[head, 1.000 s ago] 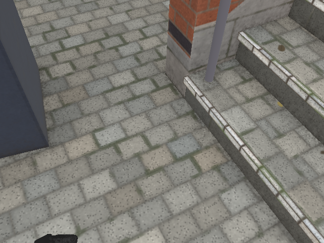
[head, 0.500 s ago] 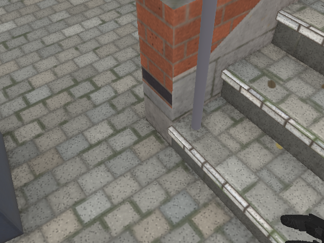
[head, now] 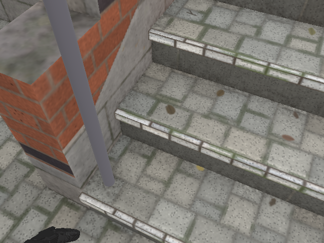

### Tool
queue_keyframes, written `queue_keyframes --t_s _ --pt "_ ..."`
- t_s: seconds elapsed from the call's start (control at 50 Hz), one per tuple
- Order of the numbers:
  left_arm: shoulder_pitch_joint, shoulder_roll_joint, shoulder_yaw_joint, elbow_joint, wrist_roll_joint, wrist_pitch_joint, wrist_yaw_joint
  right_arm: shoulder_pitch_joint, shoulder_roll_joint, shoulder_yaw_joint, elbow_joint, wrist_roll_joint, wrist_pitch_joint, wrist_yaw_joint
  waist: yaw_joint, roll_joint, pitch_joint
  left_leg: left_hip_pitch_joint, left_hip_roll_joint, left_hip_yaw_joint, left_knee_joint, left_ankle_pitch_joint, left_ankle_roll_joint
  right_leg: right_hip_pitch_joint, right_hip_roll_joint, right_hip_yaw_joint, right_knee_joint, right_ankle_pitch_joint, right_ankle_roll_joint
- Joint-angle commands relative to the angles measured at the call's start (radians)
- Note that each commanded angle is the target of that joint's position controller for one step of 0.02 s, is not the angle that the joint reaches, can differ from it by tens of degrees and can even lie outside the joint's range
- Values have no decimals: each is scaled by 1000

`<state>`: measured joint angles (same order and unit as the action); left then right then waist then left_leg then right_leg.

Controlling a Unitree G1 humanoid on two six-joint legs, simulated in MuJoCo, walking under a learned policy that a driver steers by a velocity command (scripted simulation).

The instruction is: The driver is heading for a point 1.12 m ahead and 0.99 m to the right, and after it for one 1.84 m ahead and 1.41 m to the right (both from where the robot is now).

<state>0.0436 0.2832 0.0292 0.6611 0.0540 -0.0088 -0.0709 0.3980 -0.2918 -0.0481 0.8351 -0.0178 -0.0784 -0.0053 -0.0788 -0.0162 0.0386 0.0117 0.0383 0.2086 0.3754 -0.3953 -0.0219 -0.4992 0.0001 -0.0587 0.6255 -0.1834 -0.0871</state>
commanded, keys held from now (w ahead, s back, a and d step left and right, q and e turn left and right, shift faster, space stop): w+e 1.00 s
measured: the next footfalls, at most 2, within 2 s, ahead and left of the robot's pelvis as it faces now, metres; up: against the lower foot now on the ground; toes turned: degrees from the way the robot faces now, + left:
right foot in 0.02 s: +0.14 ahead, -0.08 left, +0.00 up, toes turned -4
left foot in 0.50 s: +0.30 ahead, +0.06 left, +0.00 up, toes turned -17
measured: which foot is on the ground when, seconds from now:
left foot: down 0.00-0.04, up 0.06-0.48, down 0.50-0.96, up 0.98-1.00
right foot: up 0.00-0.00, down 0.02-0.50, up 0.52-0.92, down 0.94-1.00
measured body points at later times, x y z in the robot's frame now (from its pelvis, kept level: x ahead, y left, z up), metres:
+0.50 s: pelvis +0.19 -0.01 +0.00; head +0.20 -0.01 +0.45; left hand +0.33 +0.23 -0.12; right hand +0.31 -0.28 -0.08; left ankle +0.26 +0.07 -0.73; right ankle +0.11 -0.07 -0.72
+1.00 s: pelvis +0.33 -0.14 +0.06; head +0.38 -0.16 +0.51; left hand +0.64 -0.15 -0.01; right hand +0.18 -0.35 -0.07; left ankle +0.29 +0.07 -0.60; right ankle +0.36 -0.23 -0.56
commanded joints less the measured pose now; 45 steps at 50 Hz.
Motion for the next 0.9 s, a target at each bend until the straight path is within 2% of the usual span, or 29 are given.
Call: queue_keyframes --t_s 0.02,0.04,0.06,0.08,0.1,0.12,0.16,0.18,0.22,0.3,0.34,0.42,0.44,0.48,0.5,0.52,0.54,0.56,0.6,0.62,0.64,0.7,0.76,0.78,0.82,0.84,0.86,0.88,0.9 --pt "303 117 49 41 17 -28 29 -37 -165 -29 -59 11 4 -12 189 70 -198 -173 158 -7 466 913 80 468 101 -24 -130 0 -77" --pt "353 201 66 53 15 -30 47 -1 -57 0 -86 -20 9 -6 155 -103 -223 -429 95 -9 738 135 47 643 -150 289 -163 19 -107" --pt "389 316 98 33 -9 -26 64 -2 -52 7 -147 -12 9 -8 159 -276 -292 -696 -82 -121 1016 -171 5 743 -388 817 -315 212 -297" --pt "325 300 117 26 -69 0 50 -82 -129 -15 -126 15 44 -36 204 -197 -147 -709 -17 -161 1092 -214 5 625 -295 435 -216 885 -368" --pt "254 234 96 22 -79 6 48 -48 -134 -18 -126 3 45 -36 129 -156 -132 -659 14 -199 985 -153 5 544 -223 322 -185 996 -326" --pt "177 164 78 6 -61 13 49 -50 -146 -26 -112 -9 47 -40 84 -55 -112 -600 37 -189 891 -122 -10 454 -157 261 -204 904 -262" --pt "71 119 56 -14 -19 25 40 -50 -131 -26 -99 -16 67 -46 31 -2 -85 -449 19 -140 648 -92 -17 298 -62 186 -248 803 -203" --pt "215 105 50 19 -1 -12 55 -88 -54 3 -108 -60 67 -15 84 65 -158 -525 2 -170 717 -53 -22 423 -191 372 -287 610 -208" --pt "282 158 68 56 -25 -39 72 -142 -28 7 -139 -56 65 2 97 51 -155 -608 54 -243 672 70 -18 452 -233 473 -362 311 -216" --pt "229 133 63 42 -17 -37 74 -249 -24 18 -172 -37 42 23 88 5 -84 -571 11 -205 530 159 -24 348 -135 385 -327 441 -168" --pt "235 128 68 44 -9 -33 77 -251 4 30 -178 -28 47 8 89 -62 -105 -511 -21 -175 546 148 -18 311 -112 383 -287 430 -156" --pt "241 115 69 36 -4 -28 84 -279 -3 34 -224 -16 41 -20 80 -80 -80 -425 -64 -159 402 59 9 288 -101 433 -203 567 -139" --pt "238 116 68 34 -10 -35 85 -251 -8 31 -228 -11 40 -31 60 -80 -82 -356 -83 -158 319 71 12 287 -86 441 -152 690 -117" --pt "135 114 74 -1 -43 -40 78 -25 -15 20 -182 -11 20 -54 -84 -25 -167 -66 -69 -182 22 279 48 233 -10 401 96 773 -66" --pt "78 29 51 -44 -74 -52 77 68 -116 -7 -165 -43 12 -71 -117 145 -178 112 159 -408 -117 304 97 11 86 276 413 376 -3" --pt "198 -70 25 -69 -49 -49 89 14 -193 -21 -180 -56 23 -69 13 269 -189 160 427 -727 -128 548 182 -233 196 182 663 -335 20" --pt "246 5 41 -57 -6 -21 97 -53 -166 -32 -194 -54 40 -63 44 143 -214 46 478 -824 -124 153 302 -282 99 160 908 -354 33" --pt "185 19 43 -59 26 -2 104 -115 -71 -12 -197 -37 43 -48 55 38 -95 -52 409 -744 -178 -206 302 -380 61 134 1093 -303 37" --pt "64 -38 22 -128 33 21 101 -111 40 25 -153 -20 23 -42 67 90 57 -174 303 -526 -206 -201 250 -586 46 122 1395 -284 34" --pt "35 -78 8 -159 19 34 110 -36 53 27 -99 -30 9 -43 64 127 46 -163 289 -463 -196 -155 238 -668 45 136 1562 -291 17" --pt "3 -102 -4 -197 2 34 118 10 37 20 -55 -47 -3 -39 80 92 32 -151 282 -416 -186 -129 216 -726 38 165 1641 -276 0" --pt "-84 -122 -23 -262 -14 33 109 24 -14 5 4 -36 -19 -16 96 23 38 -179 262 -289 -217 -162 159 -798 46 171 1588 -276 1" --pt "-205 -143 -32 -332 -16 42 119 34 -28 4 52 -31 -34 -5 84 65 109 -183 272 -240 -287 -150 162 -933 30 125 1604 -321 23" --pt "-238 -183 -55 -377 -16 43 107 38 16 19 78 -22 -23 -17 103 63 115 -224 220 -187 -298 -169 135 -900 -10 110 1436 -300 23" --pt "-286 -173 -51 -423 -9 47 94 73 -12 13 91 -24 -5 -51 69 121 71 -171 195 -142 -353 -50 152 -837 -33 51 1306 -293 34" --pt "-326 -203 -77 -464 -33 45 70 7 -44 10 59 4 5 -78 90 176 46 -253 201 -65 -537 250 193 -564 -63 -48 995 -336 11" --pt "-334 -189 -72 -468 -37 43 63 -29 -40 7 36 7 18 -80 71 158 19 -272 170 -4 -561 532 206 -332 -48 -97 771 -370 -3" --pt "-211 -147 -50 -362 -13 46 66 -8 -91 2 16 19 18 -78 80 92 -125 -176 174 55 -355 1305 215 -123 69 -213 773 -432 -12" --pt "-16 -130 -34 -300 -25 60 66 3 -192 -23 4 16 15 -83 155 188 -277 -21 238 40 -138 1866 214 -38 128 -204 751 -458 -24"
Over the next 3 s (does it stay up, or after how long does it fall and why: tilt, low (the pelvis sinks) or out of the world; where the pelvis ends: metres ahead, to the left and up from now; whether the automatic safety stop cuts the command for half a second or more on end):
stays up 0.89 -1.09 0.68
